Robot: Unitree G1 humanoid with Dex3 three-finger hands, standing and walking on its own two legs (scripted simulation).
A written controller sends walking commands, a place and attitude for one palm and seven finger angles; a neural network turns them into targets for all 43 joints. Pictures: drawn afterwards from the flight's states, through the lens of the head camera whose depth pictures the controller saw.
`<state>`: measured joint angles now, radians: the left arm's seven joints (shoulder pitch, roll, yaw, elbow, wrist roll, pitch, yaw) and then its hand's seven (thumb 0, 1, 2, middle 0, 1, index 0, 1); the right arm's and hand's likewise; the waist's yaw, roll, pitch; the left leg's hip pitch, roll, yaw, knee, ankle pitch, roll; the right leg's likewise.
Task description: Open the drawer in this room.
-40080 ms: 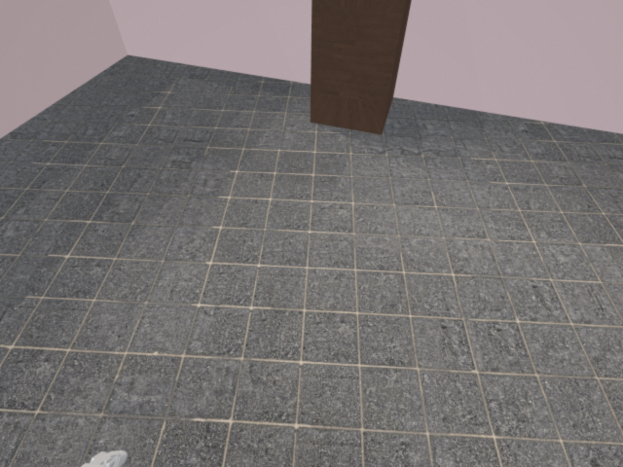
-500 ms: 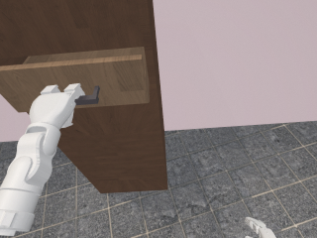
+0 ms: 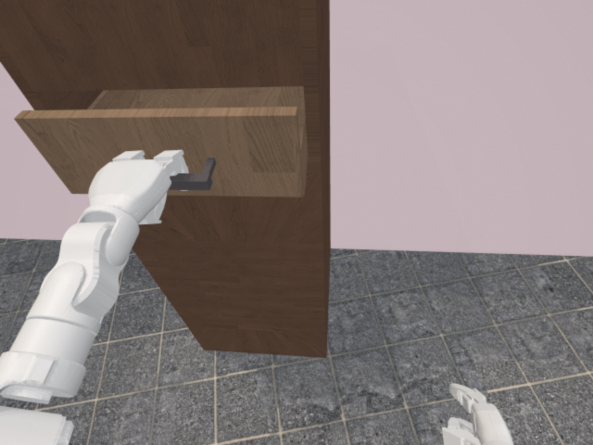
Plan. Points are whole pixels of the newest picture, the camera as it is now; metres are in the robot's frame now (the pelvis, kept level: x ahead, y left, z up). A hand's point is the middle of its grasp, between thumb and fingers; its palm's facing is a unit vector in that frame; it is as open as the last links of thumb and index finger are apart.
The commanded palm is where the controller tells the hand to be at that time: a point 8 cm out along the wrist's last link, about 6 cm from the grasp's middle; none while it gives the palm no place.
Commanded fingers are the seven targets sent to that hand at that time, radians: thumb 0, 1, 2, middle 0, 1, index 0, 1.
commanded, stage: pull the drawer open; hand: left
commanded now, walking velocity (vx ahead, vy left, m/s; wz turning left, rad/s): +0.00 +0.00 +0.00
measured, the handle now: (160, 172) +0.43 +0.23 +0.15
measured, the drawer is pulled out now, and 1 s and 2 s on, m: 0.06 0.16 0.28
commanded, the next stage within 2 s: none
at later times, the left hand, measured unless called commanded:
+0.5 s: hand (141, 241) +0.33 +0.23 +0.13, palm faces +0.06 -0.08 -1.00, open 5.6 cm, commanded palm +0.27 +0.23 +0.19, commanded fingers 0.00 0.90 0.90 -0.40 -1.35 -0.40 -1.35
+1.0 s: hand (123, 275) +0.27 +0.23 +0.13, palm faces +0.05 -0.07 -1.00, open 5.4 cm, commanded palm +0.25 +0.24 +0.19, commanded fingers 0.00 0.90 0.90 -0.40 -1.35 -0.40 -1.35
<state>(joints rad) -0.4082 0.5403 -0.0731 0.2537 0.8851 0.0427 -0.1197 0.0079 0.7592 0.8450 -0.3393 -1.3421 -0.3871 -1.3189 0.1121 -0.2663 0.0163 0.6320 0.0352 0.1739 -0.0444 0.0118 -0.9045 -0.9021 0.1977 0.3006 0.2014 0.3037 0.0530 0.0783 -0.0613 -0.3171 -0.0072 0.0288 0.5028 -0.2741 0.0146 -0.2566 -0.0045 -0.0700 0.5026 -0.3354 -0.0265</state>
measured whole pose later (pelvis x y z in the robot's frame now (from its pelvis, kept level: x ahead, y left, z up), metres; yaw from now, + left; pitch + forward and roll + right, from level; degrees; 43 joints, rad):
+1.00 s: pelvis +0.00 +0.00 +0.00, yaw +1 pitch +3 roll +0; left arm 0.04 0.53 -0.06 -0.24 0.86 0.12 -0.07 0.00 0.75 0.85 -0.35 -1.35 -0.41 -1.33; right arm 0.03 -0.25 0.05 0.62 0.01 0.16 -0.02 0.01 -0.90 -0.90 0.20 0.30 0.20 0.30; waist 0.12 0.11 -0.04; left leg -0.25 -0.02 0.02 0.48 -0.27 0.02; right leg -0.19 -0.01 -0.08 0.48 -0.34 -0.02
